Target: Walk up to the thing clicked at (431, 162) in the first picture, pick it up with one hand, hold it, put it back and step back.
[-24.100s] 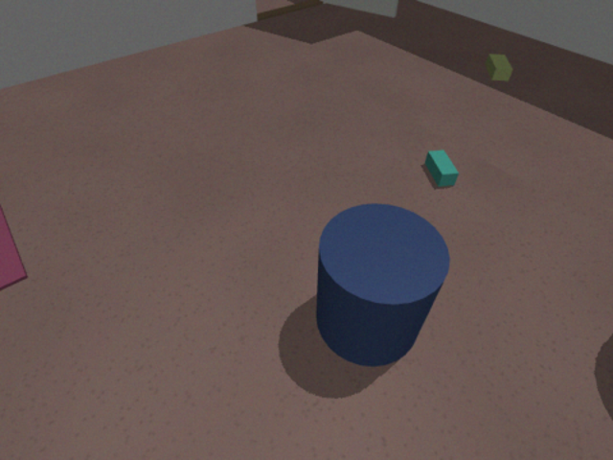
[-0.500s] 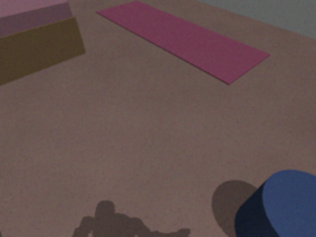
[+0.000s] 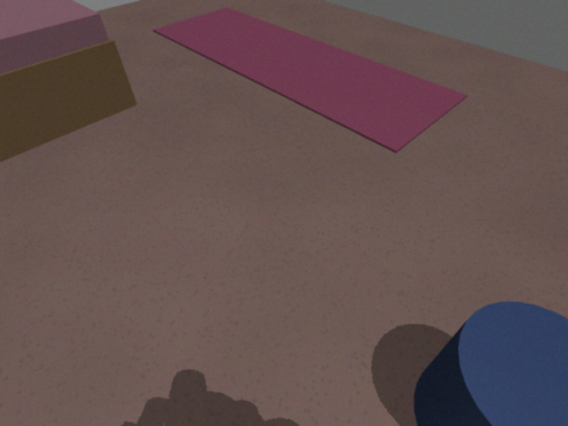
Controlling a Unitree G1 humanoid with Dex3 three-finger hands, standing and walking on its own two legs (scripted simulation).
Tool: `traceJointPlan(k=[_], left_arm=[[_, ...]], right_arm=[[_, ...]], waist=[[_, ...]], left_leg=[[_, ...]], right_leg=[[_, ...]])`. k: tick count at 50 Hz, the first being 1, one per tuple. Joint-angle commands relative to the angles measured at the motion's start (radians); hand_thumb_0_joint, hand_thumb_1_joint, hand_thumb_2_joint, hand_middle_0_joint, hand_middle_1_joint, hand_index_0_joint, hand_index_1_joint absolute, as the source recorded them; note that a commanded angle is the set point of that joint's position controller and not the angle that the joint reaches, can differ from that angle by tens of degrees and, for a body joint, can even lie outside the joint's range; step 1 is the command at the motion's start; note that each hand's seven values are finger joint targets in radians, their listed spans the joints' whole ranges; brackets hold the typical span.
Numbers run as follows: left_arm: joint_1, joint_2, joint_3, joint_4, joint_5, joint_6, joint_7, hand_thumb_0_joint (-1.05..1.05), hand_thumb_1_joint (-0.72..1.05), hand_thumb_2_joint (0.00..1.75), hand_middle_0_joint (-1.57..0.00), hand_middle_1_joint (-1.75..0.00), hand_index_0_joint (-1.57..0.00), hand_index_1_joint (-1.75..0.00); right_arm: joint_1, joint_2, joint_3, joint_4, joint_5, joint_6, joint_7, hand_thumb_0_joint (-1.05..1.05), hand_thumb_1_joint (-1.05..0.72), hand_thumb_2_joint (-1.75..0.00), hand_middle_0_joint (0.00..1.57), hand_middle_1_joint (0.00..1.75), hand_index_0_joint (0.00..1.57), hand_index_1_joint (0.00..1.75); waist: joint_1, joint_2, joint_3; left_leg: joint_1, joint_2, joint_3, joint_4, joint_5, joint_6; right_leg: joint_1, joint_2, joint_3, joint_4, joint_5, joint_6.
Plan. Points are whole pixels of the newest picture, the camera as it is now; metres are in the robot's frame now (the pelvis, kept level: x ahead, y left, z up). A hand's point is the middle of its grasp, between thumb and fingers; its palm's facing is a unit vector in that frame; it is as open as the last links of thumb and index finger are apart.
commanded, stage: walk up
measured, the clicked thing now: out of the picture -0.06 -1.48 -0.74
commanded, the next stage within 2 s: none
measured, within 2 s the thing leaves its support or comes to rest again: neither
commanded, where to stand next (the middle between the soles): +0.41 +0.04 m, yaw +3 degrees
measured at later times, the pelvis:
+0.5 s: pelvis +0.17 +0.00 -0.01, yaw -2 degrees
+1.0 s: pelvis +0.34 +0.03 -0.03, yaw -16 degrees
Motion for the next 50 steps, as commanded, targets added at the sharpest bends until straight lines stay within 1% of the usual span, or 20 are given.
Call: traceJointPlan(k=[1,2,3,4,5,10,16,18,23,25,26,27,28,29,33,42,45,47,48,50], left_arm=[[0.158,0.153,0.060,-0.050,-0.004,-0.042,0.014,0.00,0.90,0.90,-0.20,-0.30,-0.20,-0.30],[0.280,0.194,0.083,-0.003,-0.002,-0.047,0.031,0.00,0.90,0.90,-0.20,-0.30,-0.20,-0.30],[0.363,0.285,0.114,0.002,0.015,-0.052,0.045,0.00,0.90,0.90,-0.20,-0.30,-0.20,-0.30],[0.237,0.338,0.118,-0.064,0.018,-0.054,0.051,0.00,0.90,0.90,-0.20,-0.30,-0.20,-0.30],[0.085,0.357,0.117,-0.125,0.016,-0.050,0.051,0.00,0.90,0.90,-0.20,-0.30,-0.20,-0.30],[0.007,0.216,0.074,-0.173,-0.021,-0.081,0.050,0.00,0.90,0.90,-0.20,-0.30,-0.20,-0.30],[0.111,0.235,0.086,-0.194,-0.019,-0.085,0.052,0.00,0.90,0.90,-0.20,-0.30,-0.20,-0.30],[0.243,0.224,0.068,-0.177,-0.028,-0.073,0.056,0.00,0.90,0.90,-0.20,-0.30,-0.20,-0.30],[0.178,0.259,0.074,-0.238,-0.028,-0.074,0.074,0.00,0.90,0.90,-0.20,-0.30,-0.20,-0.30],[0.173,0.235,0.059,-0.265,-0.038,-0.074,0.080,0.00,0.90,0.90,-0.20,-0.30,-0.20,-0.30],[0.201,0.177,0.038,-0.278,-0.047,-0.075,0.080,0.00,0.90,0.90,-0.20,-0.30,-0.20,-0.30],[0.269,0.089,0.013,-0.287,-0.055,-0.075,0.080,0.00,0.90,0.90,-0.20,-0.30,-0.20,-0.30],[0.294,0.160,0.023,-0.264,-0.051,-0.067,0.093,0.00,0.90,0.90,-0.20,-0.30,-0.20,-0.30],[0.291,0.206,0.031,-0.248,-0.047,-0.061,0.096,0.00,0.90,0.90,-0.20,-0.30,-0.20,-0.30],[0.292,0.165,0.034,-0.223,-0.055,-0.065,0.065,0.00,0.90,0.90,-0.20,-0.30,-0.20,-0.30],[0.211,0.143,0.043,-0.279,-0.031,-0.068,0.075,0.00,0.90,0.90,-0.20,-0.30,-0.20,-0.30],[0.323,0.191,0.068,-0.245,-0.017,-0.075,0.103,0.00,0.90,0.90,-0.20,-0.30,-0.20,-0.30],[0.398,0.319,0.111,-0.260,-0.007,-0.078,0.128,0.00,0.90,0.90,-0.20,-0.30,-0.20,-0.30],[0.311,0.322,0.095,-0.312,-0.013,-0.076,0.132,0.00,0.90,0.90,-0.20,-0.30,-0.20,-0.30],[0.224,0.307,0.086,-0.334,-0.025,-0.067,0.142,0.00,0.90,0.90,-0.20,-0.30,-0.20,-0.30]], right_arm=[[-0.207,-0.259,-0.066,-0.149,0.007,-0.001,-0.001,0.00,-0.90,-0.90,0.20,0.30,0.20,0.30],[-0.196,-0.187,-0.046,-0.163,0.009,0.005,-0.002,0.00,-0.90,-0.90,0.20,0.30,0.20,0.30],[-0.173,-0.115,-0.022,-0.189,0.008,0.008,-0.004,0.00,-0.90,-0.90,0.20,0.30,0.20,0.30],[-0.114,-0.154,-0.034,-0.184,0.022,0.021,-0.010,0.00,-0.90,-0.90,0.20,0.30,0.20,0.30],[-0.058,-0.230,-0.055,-0.165,0.023,0.026,-0.011,0.00,-0.90,-0.90,0.20,0.30,0.20,0.30],[0.098,-0.215,-0.043,-0.090,0.033,0.013,0.005,0.00,-0.90,-0.90,0.20,0.30,0.20,0.30],[-0.027,-0.199,-0.036,-0.184,0.016,0.007,0.026,0.00,-0.90,-0.90,0.20,0.30,0.20,0.30],[-0.197,-0.194,-0.040,-0.261,-0.011,-0.001,0.021,0.00,-0.90,-0.90,0.20,0.30,0.20,0.30],[-0.123,-0.186,-0.043,-0.283,0.012,-0.007,0.024,0.00,-0.90,-0.90,0.20,0.30,0.20,0.30],[0.025,-0.219,-0.067,-0.263,0.008,-0.018,0.017,0.00,-0.90,-0.90,0.20,0.30,0.20,0.30],[0.148,-0.281,-0.095,-0.240,-0.008,-0.022,0.007,0.00,-0.90,-0.90,0.20,0.30,0.20,0.30],[0.194,-0.339,-0.116,-0.258,-0.024,-0.024,-0.002,0.00,-0.90,-0.90,0.20,0.30,0.20,0.30],[0.158,-0.335,-0.118,-0.281,0.001,-0.018,-0.008,0.00,-0.90,-0.90,0.20,0.30,0.20,0.30],[0.101,-0.344,-0.121,-0.294,0.028,-0.013,-0.005,0.00,-0.90,-0.90,0.20,0.30,0.20,0.30],[0.008,-0.224,-0.068,-0.344,0.037,-0.022,-0.013,0.00,-0.90,-0.90,0.20,0.30,0.20,0.30],[0.011,-0.232,-0.068,-0.408,0.003,0.005,0.008,0.00,-0.90,-0.90,0.20,0.30,0.20,0.30],[-0.059,-0.201,-0.051,-0.437,0.017,0.025,0.006,0.00,-0.90,-0.90,0.20,0.30,0.20,0.30],[0.028,-0.125,-0.025,-0.435,0.028,0.040,0.003,0.00,-0.90,-0.90,0.20,0.30,0.20,0.30],[0.101,-0.168,-0.034,-0.406,0.021,0.070,-0.006,0.00,-0.90,-0.90,0.20,0.30,0.20,0.30],[0.094,-0.233,-0.054,-0.377,0.019,0.086,-0.019,0.00,-0.90,-0.90,0.20,0.30,0.20,0.30]], waist=[[0.129,0.155,-0.012],[0.178,-0.012,-0.065],[0.216,-0.267,-0.027],[0.151,-0.180,0.009],[0.093,-0.116,0.086],[-0.002,-0.087,0.100],[0.063,-0.089,0.108],[0.102,-0.048,0.145],[0.023,-0.107,0.042],[-0.060,0.004,-0.060],[-0.112,0.153,-0.162],[-0.098,0.343,-0.246],[-0.090,0.227,-0.248],[-0.072,0.204,-0.199],[-0.012,0.172,-0.011],[-0.031,0.152,0.027],[0.067,0.023,-0.053],[0.118,-0.264,-0.119],[0.060,-0.152,-0.119],[0.049,-0.111,-0.074]], left_leg=[[-0.203,0.136,-0.111,0.000,-0.277,0.118],[-0.327,0.059,-0.041,0.235,-0.297,0.074],[-0.579,-0.091,-0.008,0.545,-0.398,0.027],[-0.594,-0.130,-0.176,0.667,-0.333,0.008],[-0.526,-0.065,-0.225,0.683,-0.271,0.011],[-0.442,-0.003,-0.214,0.625,-0.014,-0.013],[-0.480,0.026,-0.154,0.358,0.020,-0.029],[-0.492,0.031,-0.081,0.300,-0.003,-0.020],[-0.361,0.014,-0.038,0.217,0.007,0.015],[0.000,-0.014,-0.020,0.089,0.086,0.047],[0.217,0.070,-0.134,0.032,-0.004,0.092],[0.435,0.313,-0.468,0.018,0.010,0.151],[0.344,0.405,-0.587,-0.075,-0.134,0.215],[0.222,0.429,-0.574,-0.093,-0.173,0.266],[-0.016,0.245,-0.146,-0.083,0.269,0.177],[-0.087,0.238,0.002,0.015,0.350,0.217],[-0.234,0.160,0.081,0.269,0.221,0.129],[-0.502,-0.047,0.103,0.680,-0.324,0.030],[-0.464,-0.025,-0.052,0.834,-0.377,-0.001],[-0.497,0.019,-0.117,0.920,-0.397,-0.013]], right_leg=[[0.242,0.005,-0.064,-0.217,0.248,-0.002],[0.419,0.005,-0.011,-0.259,0.244,0.019],[0.474,-0.165,0.305,-0.402,-0.045,-0.003],[0.303,-0.346,0.627,-0.577,-0.396,-0.050],[0.140,-0.381,0.650,-0.615,-0.542,-0.106],[0.148,-0.187,0.180,-0.516,0.099,-0.082],[0.271,-0.223,0.086,-0.441,0.380,-0.140],[0.243,-0.220,0.226,-0.404,0.502,-0.125],[0.281,-0.188,0.160,-0.242,0.765,-0.130],[0.105,-0.116,0.091,0.000,0.745,-0.088],[-0.040,-0.032,0.033,0.255,0.627,-0.048],[-0.301,0.094,0.026,0.427,0.047,-0.006],[-0.313,0.067,0.022,0.504,-0.066,-0.024],[-0.294,0.016,0.062,0.605,-0.057,-0.029],[-0.230,-0.044,0.042,0.536,0.111,-0.015],[-0.115,-0.026,-0.088,0.070,0.259,0.025],[0.163,0.017,-0.079,-0.058,0.477,0.006],[0.368,-0.247,0.374,-0.216,0.534,-0.135],[0.208,-0.383,0.609,-0.288,0.337,-0.206],[0.144,-0.379,0.617,-0.278,0.311,-0.285]])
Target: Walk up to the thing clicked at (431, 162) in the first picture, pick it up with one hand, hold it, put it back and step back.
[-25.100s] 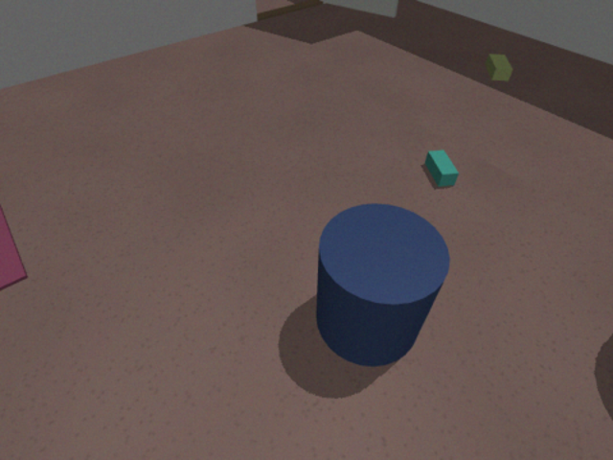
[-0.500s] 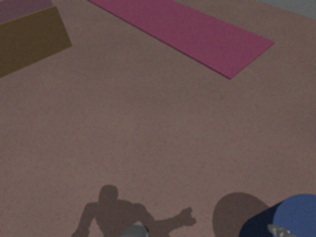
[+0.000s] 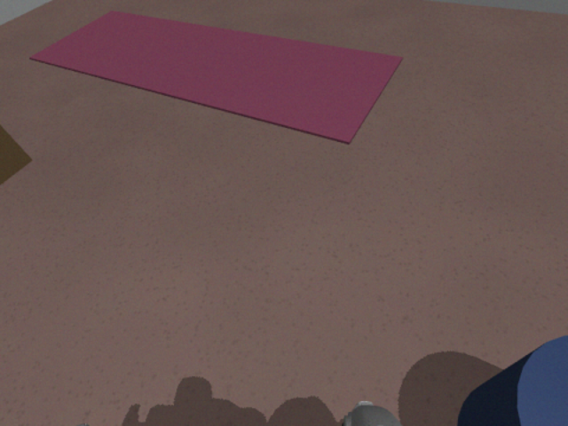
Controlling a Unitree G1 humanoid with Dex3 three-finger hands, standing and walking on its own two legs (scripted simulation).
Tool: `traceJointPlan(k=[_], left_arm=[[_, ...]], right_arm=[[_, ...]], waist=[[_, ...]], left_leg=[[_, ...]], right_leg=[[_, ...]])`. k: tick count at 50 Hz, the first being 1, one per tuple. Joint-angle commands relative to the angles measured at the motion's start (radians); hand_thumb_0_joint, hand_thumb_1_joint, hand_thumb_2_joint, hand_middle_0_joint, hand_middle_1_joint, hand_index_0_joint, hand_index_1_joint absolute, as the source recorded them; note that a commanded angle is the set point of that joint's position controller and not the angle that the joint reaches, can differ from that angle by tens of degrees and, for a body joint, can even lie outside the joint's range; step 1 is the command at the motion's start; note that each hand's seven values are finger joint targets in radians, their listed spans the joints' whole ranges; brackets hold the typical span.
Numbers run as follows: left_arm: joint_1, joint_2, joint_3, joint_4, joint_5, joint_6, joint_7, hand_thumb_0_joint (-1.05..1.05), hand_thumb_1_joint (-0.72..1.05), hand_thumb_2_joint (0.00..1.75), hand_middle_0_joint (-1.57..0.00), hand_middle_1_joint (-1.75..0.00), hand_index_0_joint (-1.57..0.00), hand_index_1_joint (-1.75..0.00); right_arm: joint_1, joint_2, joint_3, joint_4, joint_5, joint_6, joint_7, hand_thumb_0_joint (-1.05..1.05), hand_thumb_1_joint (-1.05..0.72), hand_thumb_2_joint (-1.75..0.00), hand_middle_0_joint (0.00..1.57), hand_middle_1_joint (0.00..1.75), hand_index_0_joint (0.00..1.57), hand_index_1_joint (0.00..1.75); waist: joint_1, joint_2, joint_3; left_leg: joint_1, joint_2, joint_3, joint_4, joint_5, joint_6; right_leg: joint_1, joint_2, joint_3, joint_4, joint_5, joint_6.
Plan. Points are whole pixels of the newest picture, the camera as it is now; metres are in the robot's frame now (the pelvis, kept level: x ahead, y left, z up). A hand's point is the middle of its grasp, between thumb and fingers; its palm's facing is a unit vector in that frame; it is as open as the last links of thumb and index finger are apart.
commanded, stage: walk up
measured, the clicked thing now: out of the picture +0.03 -1.56 -0.70
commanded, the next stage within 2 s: stand in 1.86 s
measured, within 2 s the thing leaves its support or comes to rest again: neither
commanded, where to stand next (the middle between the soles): +0.07 +0.04 m, yaw -13 degrees
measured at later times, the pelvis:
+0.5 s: pelvis +0.02 +0.09 +0.01, yaw -10 degrees
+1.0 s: pelvis +0.01 +0.08 +0.01, yaw -17 degrees
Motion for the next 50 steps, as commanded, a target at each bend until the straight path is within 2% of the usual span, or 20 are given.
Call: traceJointPlan(k=[1,3,7,11,14,15,16,17,18,20,22,31,35,37,38,41,46,48,49,50], left_arm=[[0.108,0.291,0.084,-0.071,-0.013,0.001,0.050,0.00,0.90,0.90,-0.20,-0.30,-0.20,-0.30],[0.060,0.267,0.072,-0.069,-0.012,0.008,0.048,0.00,0.90,0.90,-0.20,-0.30,-0.20,-0.30],[-0.011,0.260,0.062,-0.090,0.006,0.016,0.027,0.00,0.90,0.90,-0.20,-0.30,-0.20,-0.30],[-0.059,0.268,0.064,-0.104,0.014,0.051,0.001,0.00,0.90,0.90,-0.20,-0.30,-0.20,-0.30],[-0.117,0.232,0.054,-0.111,0.002,0.088,-0.010,0.00,0.90,0.90,-0.20,-0.30,-0.20,-0.30],[-0.103,0.177,0.040,-0.112,-0.007,0.098,-0.010,0.00,0.90,0.90,-0.20,-0.30,-0.20,-0.30],[-0.090,0.124,0.024,-0.121,-0.013,0.103,-0.009,0.00,0.90,0.90,-0.20,-0.30,-0.20,-0.30],[-0.106,0.194,0.040,-0.099,-0.003,0.110,0.006,0.00,0.90,0.90,-0.20,-0.30,-0.20,-0.30],[-0.100,0.239,0.052,-0.081,0.005,0.111,0.007,0.00,0.90,0.90,-0.20,-0.30,-0.20,-0.30],[-0.035,0.250,0.073,-0.020,-0.007,0.109,-0.007,0.00,0.90,0.90,-0.20,-0.30,-0.20,-0.30],[-0.027,0.220,0.071,-0.007,-0.017,0.112,-0.026,0.00,0.90,0.90,-0.20,-0.30,-0.20,-0.30],[-0.120,0.173,0.052,-0.014,0.000,0.084,-0.051,0.00,0.90,0.90,-0.20,-0.30,-0.20,-0.30],[0.061,0.165,0.063,0.085,0.002,0.069,-0.041,0.00,0.90,0.90,-0.20,-0.30,-0.20,-0.30],[-0.007,0.295,0.092,0.034,0.024,0.055,-0.034,0.00,0.90,0.90,-0.20,-0.30,-0.20,-0.30],[-0.044,0.345,0.093,0.018,0.022,0.063,-0.037,0.00,0.90,0.90,-0.20,-0.30,-0.20,-0.30],[-0.129,0.236,0.059,0.005,0.010,0.064,-0.036,0.00,0.90,0.90,-0.20,-0.30,-0.20,-0.30],[-0.178,0.216,0.045,0.014,-0.005,0.070,-0.041,0.00,0.90,0.90,-0.20,-0.30,-0.20,-0.30],[-0.203,0.142,0.021,0.011,-0.018,0.077,-0.043,0.00,0.90,0.90,-0.20,-0.30,-0.20,-0.30],[-0.179,0.091,0.009,0.017,-0.028,0.079,-0.044,0.00,0.90,0.90,-0.20,-0.30,-0.20,-0.30],[-0.149,0.165,0.031,0.056,-0.026,0.084,-0.030,0.00,0.90,0.90,-0.20,-0.30,-0.20,-0.30]], right_arm=[[0.031,-0.184,-0.051,-0.083,0.006,-0.003,-0.020,0.00,-0.90,-0.90,0.20,0.30,0.20,0.30],[0.065,-0.187,-0.052,-0.046,0.010,-0.004,-0.022,0.00,-0.90,-0.90,0.20,0.30,0.20,0.30],[0.073,-0.156,-0.038,-0.012,0.012,-0.007,-0.025,0.00,-0.90,-0.90,0.20,0.30,0.20,0.30],[0.059,-0.170,-0.041,0.021,0.026,-0.031,-0.037,0.00,-0.90,-0.90,0.20,0.30,0.20,0.30],[0.152,-0.169,-0.047,0.073,0.024,-0.060,-0.057,0.00,-0.90,-0.90,0.20,0.30,0.20,0.30],[0.159,-0.197,-0.051,0.077,0.007,-0.072,-0.064,0.00,-0.90,-0.90,0.20,0.30,0.20,0.30],[0.125,-0.300,-0.071,0.053,-0.011,-0.081,-0.069,0.00,-0.90,-0.90,0.20,0.30,0.20,0.30],[0.059,-0.374,-0.083,0.030,0.008,-0.083,-0.067,0.00,-0.90,-0.90,0.20,0.30,0.20,0.30],[-0.035,-0.392,-0.093,0.009,0.005,-0.086,-0.066,0.00,-0.90,-0.90,0.20,0.30,0.20,0.30],[-0.103,-0.288,-0.065,-0.004,0.001,-0.094,-0.079,0.00,-0.90,-0.90,0.20,0.30,0.20,0.30],[-0.035,-0.267,-0.058,0.026,0.004,-0.110,-0.084,0.00,-0.90,-0.90,0.20,0.30,0.20,0.30],[0.091,-0.291,-0.058,0.020,-0.006,-0.114,-0.072,0.00,-0.90,-0.90,0.20,0.30,0.20,0.30],[-0.031,-0.232,-0.028,-0.011,0.012,-0.091,-0.061,0.00,-0.90,-0.90,0.20,0.30,0.20,0.30],[-0.020,-0.112,0.018,-0.034,0.030,-0.085,-0.070,0.00,-0.90,-0.90,0.20,0.30,0.20,0.30],[-0.062,-0.201,-0.012,-0.022,0.023,-0.083,-0.087,0.00,-0.90,-0.90,0.20,0.30,0.20,0.30],[-0.009,-0.209,-0.015,0.055,0.032,-0.099,-0.074,0.00,-0.90,-0.90,0.20,0.30,0.20,0.30],[0.064,-0.172,-0.001,0.128,0.023,-0.118,-0.071,0.00,-0.90,-0.90,0.20,0.30,0.20,0.30],[0.091,-0.201,-0.011,0.150,0.004,-0.132,-0.076,0.00,-0.90,-0.90,0.20,0.30,0.20,0.30],[0.058,-0.253,-0.015,0.137,-0.005,-0.144,-0.078,0.00,-0.90,-0.90,0.20,0.30,0.20,0.30],[-0.017,-0.310,-0.024,0.123,0.008,-0.142,-0.070,0.00,-0.90,-0.90,0.20,0.30,0.20,0.30]], waist=[[0.057,-0.214,-0.158],[0.031,-0.206,-0.167],[0.029,-0.267,-0.138],[0.048,-0.355,-0.129],[-0.011,-0.284,-0.156],[-0.019,-0.159,-0.146],[-0.011,0.077,-0.118],[-0.017,0.109,-0.086],[0.011,0.138,-0.025],[0.064,0.039,0.010],[0.047,0.066,-0.031],[-0.026,0.132,-0.163],[0.085,0.032,-0.188],[0.069,-0.335,-0.130],[0.087,-0.289,-0.123],[0.033,-0.257,-0.081],[0.004,-0.280,-0.107],[-0.021,-0.151,-0.118],[0.004,0.006,-0.128],[0.024,0.035,-0.103]], left_leg=[[-0.310,0.053,-0.194,0.319,-0.036,-0.025],[-0.268,0.062,-0.188,0.254,0.032,-0.028],[-0.162,0.042,-0.112,0.060,0.104,-0.032],[-0.078,-0.007,-0.048,-0.101,0.123,-0.038],[0.081,-0.040,-0.017,-0.331,0.298,-0.025],[0.071,0.017,-0.131,-0.451,0.229,-0.008],[0.061,0.278,-0.514,-0.588,0.128,0.061],[-0.116,0.447,-0.688,-0.693,0.088,0.170],[-0.197,0.503,-0.759,-0.735,-0.002,0.268],[-0.151,0.326,-0.458,-0.638,0.108,0.170],[-0.019,0.240,-0.329,-0.585,0.281,0.112],[0.195,0.288,-0.214,-0.435,0.685,0.178],[-0.037,0.224,-0.098,-0.236,0.504,0.102],[-0.372,0.028,-0.025,0.001,-0.034,-0.005],[-0.283,0.053,-0.098,0.049,-0.131,-0.004],[-0.197,0.068,-0.113,-0.060,0.018,0.001],[0.048,-0.007,-0.030,-0.377,0.233,0.000],[0.151,0.071,-0.193,-0.549,0.263,0.024],[0.126,0.259,-0.496,-0.684,0.191,0.089],[0.003,0.381,-0.606,-0.708,0.082,0.207]], right_leg=[[0.263,-0.373,0.603,-0.344,0.066,-0.247],[0.206,-0.286,0.436,-0.300,0.014,-0.183],[0.056,-0.198,0.300,-0.253,0.044,-0.161],[-0.025,-0.161,0.298,-0.206,-0.040,-0.156],[-0.109,-0.123,0.279,-0.048,0.001,-0.110],[-0.141,-0.055,0.263,0.088,-0.049,-0.070],[-0.280,0.087,0.215,0.285,-0.210,-0.008],[-0.204,0.092,0.269,0.440,-0.353,0.012],[-0.191,0.050,0.286,0.543,-0.352,0.016],[-0.200,0.038,0.283,0.569,-0.236,0.022],[-0.228,0.049,0.262,0.525,-0.173,0.027],[-0.066,0.007,0.071,0.120,-0.326,0.038],[0.275,0.025,0.039,-0.242,-0.034,-0.002],[0.351,-0.262,0.601,-0.339,-0.014,-0.134],[0.211,-0.348,0.665,-0.335,-0.063,-0.253],[0.153,-0.205,0.402,-0.270,-0.024,-0.172],[0.029,-0.147,0.289,-0.179,0.029,-0.124],[-0.067,-0.109,0.233,-0.037,0.004,-0.054],[-0.095,-0.002,0.168,0.085,-0.121,0.007],[-0.025,-0.008,0.127,0.163,-0.326,0.013]])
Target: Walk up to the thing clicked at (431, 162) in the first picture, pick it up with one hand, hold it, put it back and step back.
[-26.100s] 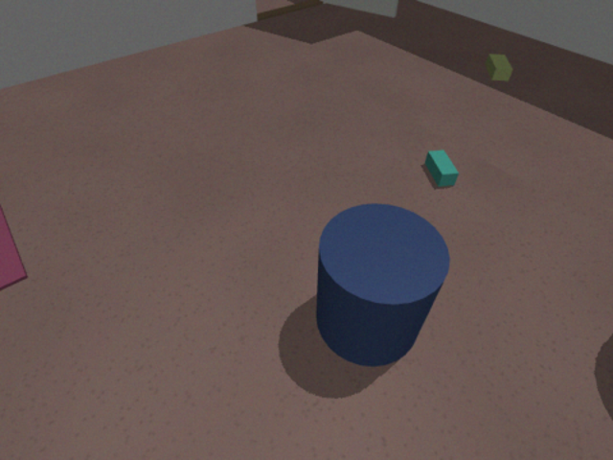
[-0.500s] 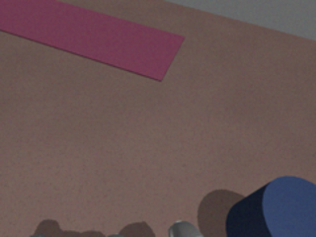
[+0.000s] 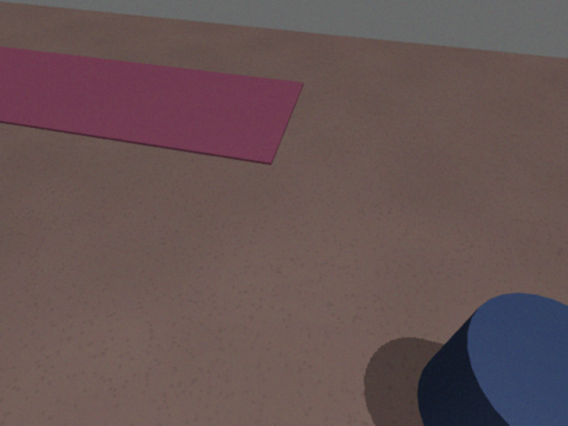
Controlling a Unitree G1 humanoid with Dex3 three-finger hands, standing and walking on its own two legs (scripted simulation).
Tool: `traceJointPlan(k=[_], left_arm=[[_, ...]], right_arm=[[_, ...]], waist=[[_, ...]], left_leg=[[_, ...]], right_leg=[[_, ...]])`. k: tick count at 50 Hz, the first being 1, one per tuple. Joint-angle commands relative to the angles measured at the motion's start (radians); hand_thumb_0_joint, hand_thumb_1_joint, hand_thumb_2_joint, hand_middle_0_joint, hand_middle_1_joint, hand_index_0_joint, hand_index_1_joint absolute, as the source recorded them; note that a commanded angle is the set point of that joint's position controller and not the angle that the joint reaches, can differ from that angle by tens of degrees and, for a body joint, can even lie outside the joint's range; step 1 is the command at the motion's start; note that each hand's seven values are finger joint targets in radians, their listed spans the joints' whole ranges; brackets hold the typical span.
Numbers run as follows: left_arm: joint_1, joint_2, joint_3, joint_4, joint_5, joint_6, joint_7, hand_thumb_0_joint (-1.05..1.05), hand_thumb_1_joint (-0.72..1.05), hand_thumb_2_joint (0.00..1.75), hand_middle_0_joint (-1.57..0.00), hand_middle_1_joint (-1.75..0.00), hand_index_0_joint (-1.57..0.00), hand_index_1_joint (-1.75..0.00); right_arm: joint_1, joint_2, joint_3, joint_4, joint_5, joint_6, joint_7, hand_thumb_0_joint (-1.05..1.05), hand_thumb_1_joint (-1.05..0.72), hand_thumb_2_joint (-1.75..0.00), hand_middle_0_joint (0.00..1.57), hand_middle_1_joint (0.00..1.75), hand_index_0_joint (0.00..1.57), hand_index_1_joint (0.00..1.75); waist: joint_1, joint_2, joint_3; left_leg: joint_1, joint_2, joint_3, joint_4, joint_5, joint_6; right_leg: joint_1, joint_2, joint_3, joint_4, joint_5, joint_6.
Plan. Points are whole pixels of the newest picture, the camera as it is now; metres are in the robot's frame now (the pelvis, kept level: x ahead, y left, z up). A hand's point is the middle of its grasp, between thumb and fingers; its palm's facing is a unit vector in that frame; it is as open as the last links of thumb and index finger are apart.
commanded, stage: walk up
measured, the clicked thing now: out of the picture +0.51 -1.56 -0.71
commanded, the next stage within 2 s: stand in 0.86 s
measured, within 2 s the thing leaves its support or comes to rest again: neither
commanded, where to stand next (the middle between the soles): +0.07 -0.01 m, yaw +4 degrees
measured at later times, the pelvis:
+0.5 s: pelvis +0.02 -0.02 +0.02, yaw +0 degrees
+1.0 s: pelvis +0.03 -0.01 +0.03, yaw +1 degrees
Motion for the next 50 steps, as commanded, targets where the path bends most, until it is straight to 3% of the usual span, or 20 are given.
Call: traceJointPlan(k=[1,2,3,4,5,6,7,8,9,10,12,15,20,30,36,41,42,43,46,50], left_arm=[[0.008,0.213,0.052,-0.035,-0.010,-0.021,0.028,0.00,0.90,0.90,-0.20,-0.30,-0.20,-0.30],[0.005,0.202,0.048,-0.023,-0.006,-0.030,0.023,0.00,0.90,0.90,-0.20,-0.30,-0.20,-0.30],[0.012,0.182,0.048,-0.002,-0.004,-0.039,0.018,0.00,0.90,0.90,-0.20,-0.30,-0.20,-0.30],[-0.001,0.184,0.052,0.009,-0.004,-0.047,0.016,0.00,0.90,0.90,-0.20,-0.30,-0.20,-0.30],[-0.011,0.193,0.054,0.010,-0.004,-0.050,0.017,0.00,0.90,0.90,-0.20,-0.30,-0.20,-0.30],[-0.031,0.206,0.054,0.009,-0.003,-0.050,0.019,0.00,0.90,0.90,-0.20,-0.30,-0.20,-0.30],[-0.065,0.214,0.047,0.007,-0.001,-0.054,0.022,0.00,0.90,0.90,-0.20,-0.30,-0.20,-0.30],[-0.100,0.223,0.043,0.013,-0.003,-0.050,0.019,0.00,0.90,0.90,-0.20,-0.30,-0.20,-0.30],[-0.119,0.210,0.038,0.012,-0.002,-0.044,0.014,0.00,0.90,0.90,-0.20,-0.30,-0.20,-0.30],[-0.116,0.195,0.033,0.019,-0.002,-0.041,0.011,0.00,0.90,0.90,-0.20,-0.30,-0.20,-0.30],[-0.101,0.184,0.028,0.045,0.003,-0.048,0.013,0.00,0.90,0.90,-0.20,-0.30,-0.20,-0.30],[-0.144,0.206,0.027,0.061,0.000,-0.057,0.017,0.00,0.90,0.90,-0.20,-0.30,-0.20,-0.30],[-0.146,0.178,0.020,0.098,-0.010,-0.054,0.024,0.00,0.90,0.90,-0.20,-0.30,-0.20,-0.30],[-0.184,0.161,0.014,0.154,-0.014,-0.039,0.023,0.00,0.90,0.90,-0.20,-0.30,-0.20,-0.30],[-0.204,0.159,0.016,0.168,-0.009,-0.039,0.022,0.00,0.90,0.90,-0.20,-0.30,-0.20,-0.30],[-0.205,0.158,0.018,0.180,-0.006,-0.037,0.022,0.00,0.90,0.90,-0.20,-0.30,-0.20,-0.30],[-0.207,0.156,0.017,0.181,-0.006,-0.037,0.021,0.00,0.90,0.90,-0.20,-0.30,-0.20,-0.30],[-0.205,0.162,0.009,0.180,-0.006,-0.048,0.023,0.00,0.90,0.90,-0.20,-0.30,-0.20,-0.30],[-0.191,0.161,0.010,0.185,-0.006,-0.055,0.027,0.00,0.90,0.90,-0.20,-0.30,-0.20,-0.30],[-0.192,0.167,0.009,0.191,-0.008,-0.049,0.029,0.00,0.90,0.90,-0.20,-0.30,-0.20,-0.30]], right_arm=[[-0.088,-0.363,-0.095,-0.070,-0.004,-0.035,-0.009,0.00,-0.90,-0.90,0.20,0.30,0.20,0.30],[-0.120,-0.322,-0.080,-0.069,-0.008,-0.031,-0.007,0.00,-0.90,-0.90,0.20,0.30,0.20,0.30],[-0.117,-0.286,-0.065,-0.063,-0.006,-0.029,-0.004,0.00,-0.90,-0.90,0.20,0.30,0.20,0.30],[-0.100,-0.257,-0.053,-0.054,-0.002,-0.028,-0.002,0.00,-0.90,-0.90,0.20,0.30,0.20,0.30],[-0.098,-0.246,-0.051,-0.045,0.007,-0.026,-0.001,0.00,-0.90,-0.90,0.20,0.30,0.20,0.30],[-0.091,-0.235,-0.046,-0.036,0.012,-0.023,0.000,0.00,-0.90,-0.90,0.20,0.30,0.20,0.30],[-0.080,-0.218,-0.041,-0.029,0.016,-0.018,0.004,0.00,-0.90,-0.90,0.20,0.30,0.20,0.30],[-0.062,-0.212,-0.043,-0.011,0.012,-0.012,0.005,0.00,-0.90,-0.90,0.20,0.30,0.20,0.30],[-0.060,-0.225,-0.048,0.000,0.007,-0.009,0.006,0.00,-0.90,-0.90,0.20,0.30,0.20,0.30],[-0.093,-0.238,-0.053,0.001,0.006,-0.009,0.008,0.00,-0.90,-0.90,0.20,0.30,0.20,0.30],[-0.114,-0.228,-0.047,0.010,0.010,-0.010,0.010,0.00,-0.90,-0.90,0.20,0.30,0.20,0.30],[-0.091,-0.198,-0.034,0.038,0.013,-0.011,0.008,0.00,-0.90,-0.90,0.20,0.30,0.20,0.30],[-0.125,-0.219,-0.038,0.073,0.015,-0.010,0.004,0.00,-0.90,-0.90,0.20,0.30,0.20,0.30],[-0.200,-0.209,-0.033,0.114,0.013,0.000,0.001,0.00,-0.90,-0.90,0.20,0.30,0.20,0.30],[-0.204,-0.205,-0.033,0.132,0.010,-0.002,0.002,0.00,-0.90,-0.90,0.20,0.30,0.20,0.30],[-0.217,-0.198,-0.034,0.134,0.009,-0.001,0.002,0.00,-0.90,-0.90,0.20,0.30,0.20,0.30],[-0.214,-0.195,-0.033,0.138,0.010,-0.001,0.001,0.00,-0.90,-0.90,0.20,0.30,0.20,0.30],[-0.245,-0.196,-0.035,0.135,0.004,0.001,0.002,0.00,-0.90,-0.90,0.20,0.30,0.20,0.30],[-0.230,-0.199,-0.038,0.139,0.008,0.005,0.003,0.00,-0.90,-0.90,0.20,0.30,0.20,0.30],[-0.238,-0.188,-0.038,0.146,0.008,0.013,0.005,0.00,-0.90,-0.90,0.20,0.30,0.20,0.30]], waist=[[0.025,0.143,-0.009],[0.039,0.112,-0.011],[0.046,0.112,-0.023],[0.039,0.108,-0.030],[0.033,0.105,-0.036],[0.021,0.084,-0.050],[-0.001,0.074,-0.054],[-0.023,0.068,-0.039],[-0.024,0.076,-0.014],[-0.014,0.087,-0.015],[-0.002,0.039,-0.058],[-0.024,-0.051,-0.084],[-0.013,-0.010,-0.137],[-0.002,0.035,-0.092],[-0.009,0.024,-0.128],[-0.007,0.028,-0.118],[-0.008,0.024,-0.120],[-0.006,0.047,-0.118],[-0.011,0.039,-0.154],[-0.010,0.029,-0.114]], left_leg=[[-0.026,0.398,-0.544,-0.400,-0.154,0.267],[-0.031,0.317,-0.405,-0.351,-0.096,0.219],[-0.028,0.240,-0.285,-0.300,0.011,0.154],[-0.064,0.179,-0.213,-0.263,0.104,0.096],[-0.072,0.138,-0.158,-0.216,0.150,0.060],[-0.063,0.109,-0.124,-0.186,0.137,0.042],[-0.047,0.084,-0.111,-0.189,0.074,0.033],[0.010,0.074,-0.111,-0.232,-0.061,0.036],[0.047,0.083,-0.132,-0.271,-0.142,0.044],[0.060,0.097,-0.149,-0.282,-0.157,0.050],[0.042,0.111,-0.142,-0.253,-0.050,0.056],[0.096,0.073,-0.078,-0.221,0.115,0.026],[0.179,0.108,-0.086,-0.246,0.306,0.033],[0.181,0.122,-0.101,-0.344,0.278,0.024],[0.209,0.125,-0.095,-0.374,0.304,0.016],[0.212,0.126,-0.095,-0.391,0.298,0.014],[0.213,0.123,-0.096,-0.393,0.299,0.014],[0.241,0.135,-0.109,-0.391,0.375,0.006],[0.256,0.135,-0.102,-0.386,0.432,0.006],[0.243,0.129,-0.106,-0.421,0.318,-0.001]], right_leg=[[-0.060,-0.036,0.003,0.081,-0.146,-0.028],[-0.012,-0.030,-0.003,-0.040,-0.138,-0.036],[0.052,-0.025,-0.013,-0.166,-0.014,-0.041],[0.115,-0.029,0.016,-0.226,0.115,-0.048],[0.149,-0.049,0.055,-0.264,0.199,-0.063],[0.148,-0.078,0.099,-0.296,0.220,-0.075],[0.108,-0.112,0.152,-0.324,0.146,-0.089],[0.019,-0.121,0.159,-0.334,-0.003,-0.095],[-0.042,-0.100,0.134,-0.345,-0.114,-0.080],[-0.042,-0.074,0.097,-0.351,-0.128,-0.066],[0.053,-0.080,0.087,-0.379,-0.021,-0.067],[0.082,-0.129,0.129,-0.405,0.166,-0.072],[0.141,-0.104,0.047,-0.375,0.379,-0.048],[0.165,-0.094,0.023,-0.439,0.305,-0.030],[0.217,-0.103,0.018,-0.460,0.356,-0.023],[0.221,-0.102,0.009,-0.474,0.338,-0.018],[0.224,-0.102,0.013,-0.477,0.344,-0.017],[0.221,-0.116,0.024,-0.469,0.441,-0.012],[0.260,-0.119,0.013,-0.465,0.527,-0.006],[0.229,-0.108,0.008,-0.488,0.392,-0.004]])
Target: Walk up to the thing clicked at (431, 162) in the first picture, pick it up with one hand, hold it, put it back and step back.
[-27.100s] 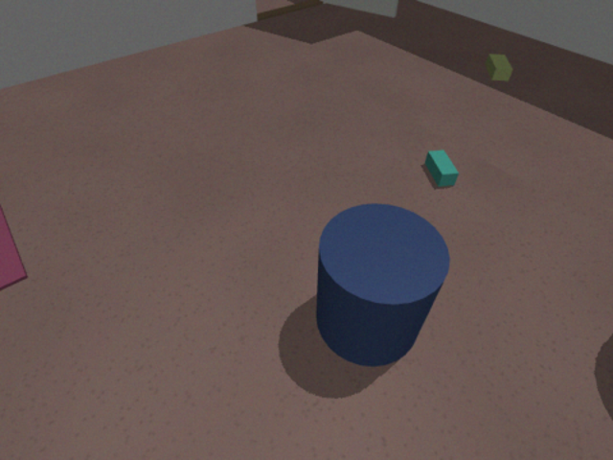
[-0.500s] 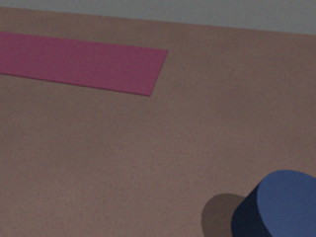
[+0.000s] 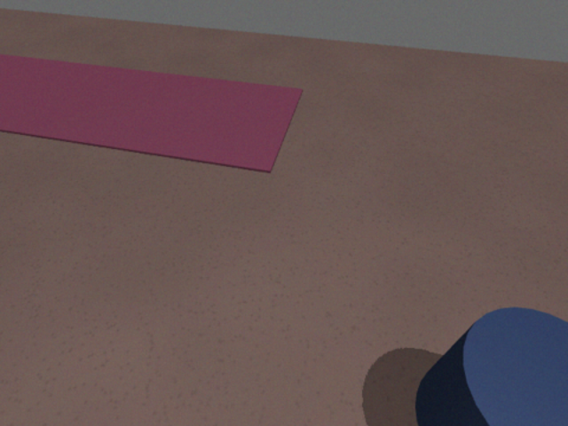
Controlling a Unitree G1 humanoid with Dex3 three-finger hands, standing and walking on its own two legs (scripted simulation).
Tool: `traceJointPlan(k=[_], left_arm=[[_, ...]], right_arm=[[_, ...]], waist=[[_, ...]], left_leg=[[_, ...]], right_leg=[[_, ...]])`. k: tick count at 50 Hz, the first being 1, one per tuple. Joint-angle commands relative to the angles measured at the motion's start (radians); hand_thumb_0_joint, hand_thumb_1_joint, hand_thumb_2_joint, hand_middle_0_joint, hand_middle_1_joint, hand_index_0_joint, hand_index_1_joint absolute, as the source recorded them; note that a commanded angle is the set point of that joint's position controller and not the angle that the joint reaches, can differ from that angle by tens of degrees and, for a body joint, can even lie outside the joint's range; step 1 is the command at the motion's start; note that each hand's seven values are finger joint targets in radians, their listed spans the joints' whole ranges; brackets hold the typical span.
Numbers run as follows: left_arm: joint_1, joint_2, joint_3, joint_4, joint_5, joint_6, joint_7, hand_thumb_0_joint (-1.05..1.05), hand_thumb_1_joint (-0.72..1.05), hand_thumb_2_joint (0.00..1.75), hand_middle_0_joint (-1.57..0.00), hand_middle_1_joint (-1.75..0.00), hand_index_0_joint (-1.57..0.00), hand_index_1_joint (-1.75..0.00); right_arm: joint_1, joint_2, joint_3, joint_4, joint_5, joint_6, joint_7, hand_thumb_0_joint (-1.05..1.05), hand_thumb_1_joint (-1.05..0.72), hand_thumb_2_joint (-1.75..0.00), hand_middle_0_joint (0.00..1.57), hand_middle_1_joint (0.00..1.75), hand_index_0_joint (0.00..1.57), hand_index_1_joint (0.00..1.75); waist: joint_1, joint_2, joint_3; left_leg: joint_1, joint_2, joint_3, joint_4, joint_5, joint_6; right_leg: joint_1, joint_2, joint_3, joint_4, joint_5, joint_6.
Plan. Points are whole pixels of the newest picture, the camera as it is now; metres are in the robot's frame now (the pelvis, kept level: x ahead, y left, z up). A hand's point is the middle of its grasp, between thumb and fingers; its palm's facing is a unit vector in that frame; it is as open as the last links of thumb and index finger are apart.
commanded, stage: stand
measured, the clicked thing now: out of the picture +0.47 -1.55 -0.74
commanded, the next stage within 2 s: none
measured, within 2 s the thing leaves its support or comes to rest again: neither
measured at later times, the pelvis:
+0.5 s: pelvis -0.01 +0.00 +0.00, yaw +0 degrees
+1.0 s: pelvis -0.01 +0.00 +0.00, yaw +0 degrees
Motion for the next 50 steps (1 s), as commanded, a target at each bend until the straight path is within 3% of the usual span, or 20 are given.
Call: traceJointPlan(k=[1,7,14,18,27,37,50], left_arm=[[-0.049,0.214,0.035,-0.064,-0.002,-0.019,0.019,0.00,0.90,0.90,-0.20,-0.30,-0.20,-0.30],[-0.039,0.210,0.029,-0.062,0.000,-0.017,0.018,0.00,0.90,0.90,-0.20,-0.30,-0.20,-0.30],[-0.025,0.217,0.028,-0.068,0.000,-0.021,0.021,0.00,0.90,0.90,-0.20,-0.30,-0.20,-0.30],[-0.021,0.221,0.028,-0.067,0.000,-0.017,0.021,0.00,0.90,0.90,-0.20,-0.30,-0.20,-0.30],[-0.007,0.223,0.023,-0.076,0.000,-0.019,0.021,0.00,0.90,0.90,-0.20,-0.30,-0.20,-0.30],[-0.002,0.229,0.023,-0.080,0.002,-0.015,0.021,0.00,0.90,0.90,-0.20,-0.30,-0.20,-0.30],[0.018,0.225,0.019,-0.086,0.003,-0.019,0.022,0.00,0.90,0.90,-0.20,-0.30,-0.20,-0.30]], right_arm=[[-0.060,-0.213,-0.047,-0.058,0.001,-0.012,-0.009,0.00,-0.90,-0.90,0.20,0.30,0.20,0.30],[-0.064,-0.208,-0.046,-0.052,0.002,-0.009,-0.004,0.00,-0.90,-0.90,0.20,0.30,0.20,0.30],[-0.058,-0.211,-0.049,-0.050,0.000,-0.008,-0.001,0.00,-0.90,-0.90,0.20,0.30,0.20,0.30],[-0.049,-0.207,-0.046,-0.048,0.000,-0.008,-0.001,0.00,-0.90,-0.90,0.20,0.30,0.20,0.30],[-0.040,-0.212,-0.047,-0.043,-0.001,-0.009,-0.001,0.00,-0.90,-0.90,0.20,0.30,0.20,0.30],[-0.022,-0.208,-0.046,-0.038,0.000,-0.005,0.001,0.00,-0.90,-0.90,0.20,0.30,0.20,0.30],[-0.022,-0.209,-0.044,-0.044,0.001,-0.006,0.000,0.00,-0.90,-0.90,0.20,0.30,0.20,0.30]], waist=[[0.003,0.007,-0.104],[0.003,0.004,-0.079],[0.003,-0.001,-0.094],[0.002,-0.001,-0.062],[0.003,0.000,-0.093],[-0.001,-0.012,-0.047],[0.000,-0.008,-0.080]], left_leg=[[0.051,0.099,-0.080,-0.055,0.149,0.035],[0.036,0.094,-0.089,-0.074,0.078,0.035],[0.058,0.097,-0.090,-0.062,0.101,0.041],[0.025,0.090,-0.093,-0.079,0.036,0.037],[0.054,0.098,-0.095,-0.067,0.109,0.040],[0.007,0.088,-0.096,-0.085,0.016,0.038],[0.040,0.092,-0.092,-0.061,0.097,0.042]], right_leg=[[0.008,-0.117,0.079,-0.057,0.191,-0.023],[-0.019,-0.115,0.080,-0.074,0.106,-0.020],[-0.024,-0.121,0.082,-0.072,0.128,-0.023],[-0.037,-0.117,0.083,-0.083,0.072,-0.019],[-0.036,-0.120,0.080,-0.065,0.114,-0.024],[-0.054,-0.116,0.084,-0.081,0.027,-0.026],[-0.037,-0.121,0.078,-0.067,0.121,-0.022]])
